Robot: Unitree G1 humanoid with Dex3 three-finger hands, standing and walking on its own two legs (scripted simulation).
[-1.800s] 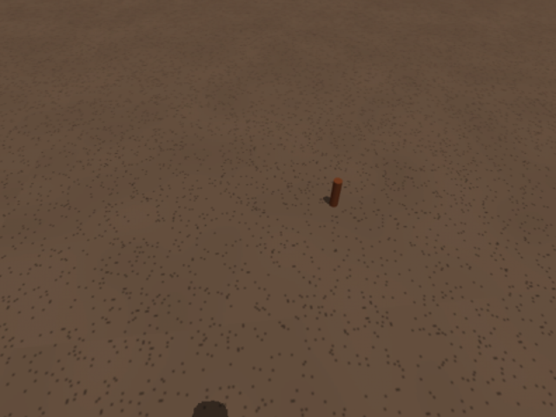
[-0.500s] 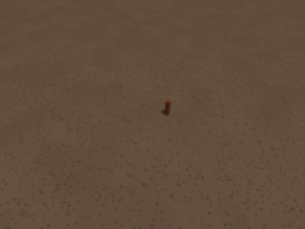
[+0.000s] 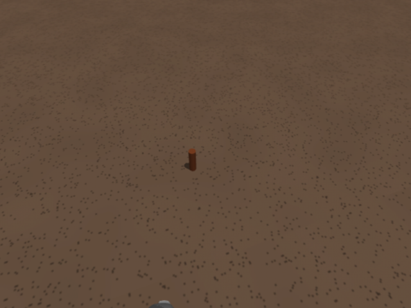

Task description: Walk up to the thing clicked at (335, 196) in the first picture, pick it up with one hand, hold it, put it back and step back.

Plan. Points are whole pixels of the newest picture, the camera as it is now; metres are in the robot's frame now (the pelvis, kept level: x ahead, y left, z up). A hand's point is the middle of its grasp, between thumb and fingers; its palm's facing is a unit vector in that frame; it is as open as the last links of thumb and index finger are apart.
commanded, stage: walk up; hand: left
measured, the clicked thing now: (192, 160) +1.03 +0.13 -0.69
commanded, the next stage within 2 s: none
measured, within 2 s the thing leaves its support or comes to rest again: neither
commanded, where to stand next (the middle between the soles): +0.66 -0.03 m, yaw -7 degrees
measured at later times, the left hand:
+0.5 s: hand (125, 211) +0.38 +0.24 -0.13, palm faces -0.21 -0.89 -0.40, open 7.4 cm
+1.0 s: hand (124, 189) +0.46 +0.26 -0.14, palm faces -0.12 -0.91 -0.40, open 7.4 cm
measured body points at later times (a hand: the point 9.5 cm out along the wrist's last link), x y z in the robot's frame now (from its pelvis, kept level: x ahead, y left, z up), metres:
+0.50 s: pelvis +0.23 -0.02 -0.02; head +0.25 -0.04 +0.43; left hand +0.39 +0.28 -0.10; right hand +0.19 -0.34 -0.14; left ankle +0.14 +0.14 -0.73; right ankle +0.32 -0.14 -0.74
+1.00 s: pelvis +0.41 -0.02 -0.01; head +0.42 -0.02 +0.44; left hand +0.46 +0.31 -0.11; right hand +0.46 -0.35 -0.11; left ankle +0.52 +0.11 -0.73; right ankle +0.32 -0.14 -0.74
